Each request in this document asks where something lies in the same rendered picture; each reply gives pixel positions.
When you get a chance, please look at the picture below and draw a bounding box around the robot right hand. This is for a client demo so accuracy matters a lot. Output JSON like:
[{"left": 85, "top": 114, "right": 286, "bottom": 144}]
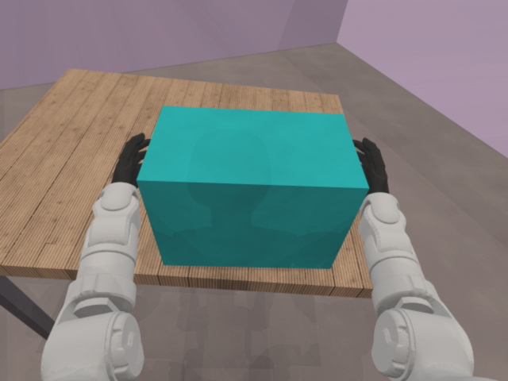
[{"left": 352, "top": 137, "right": 389, "bottom": 198}]

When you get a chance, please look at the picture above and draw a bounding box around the carton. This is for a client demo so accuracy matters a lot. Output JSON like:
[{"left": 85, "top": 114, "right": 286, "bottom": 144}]
[{"left": 137, "top": 106, "right": 369, "bottom": 269}]

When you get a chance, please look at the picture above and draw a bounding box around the robot right forearm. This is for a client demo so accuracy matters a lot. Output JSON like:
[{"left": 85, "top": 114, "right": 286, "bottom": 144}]
[{"left": 358, "top": 192, "right": 474, "bottom": 375}]

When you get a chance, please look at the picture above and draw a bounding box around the right robot upper arm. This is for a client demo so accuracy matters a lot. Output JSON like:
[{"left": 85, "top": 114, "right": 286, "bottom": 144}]
[{"left": 371, "top": 307, "right": 498, "bottom": 381}]

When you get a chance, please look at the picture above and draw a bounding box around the robot left hand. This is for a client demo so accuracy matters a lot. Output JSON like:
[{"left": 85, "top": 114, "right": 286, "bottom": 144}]
[{"left": 111, "top": 133, "right": 151, "bottom": 188}]

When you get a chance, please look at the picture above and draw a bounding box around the left robot upper arm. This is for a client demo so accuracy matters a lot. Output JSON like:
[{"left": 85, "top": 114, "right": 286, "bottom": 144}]
[{"left": 43, "top": 311, "right": 144, "bottom": 381}]

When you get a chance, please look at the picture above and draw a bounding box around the robot left forearm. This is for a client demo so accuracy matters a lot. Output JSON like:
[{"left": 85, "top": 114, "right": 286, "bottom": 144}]
[{"left": 41, "top": 183, "right": 141, "bottom": 381}]

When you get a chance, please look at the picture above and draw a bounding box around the table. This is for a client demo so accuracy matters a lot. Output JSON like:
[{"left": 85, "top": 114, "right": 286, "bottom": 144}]
[{"left": 0, "top": 68, "right": 373, "bottom": 340}]

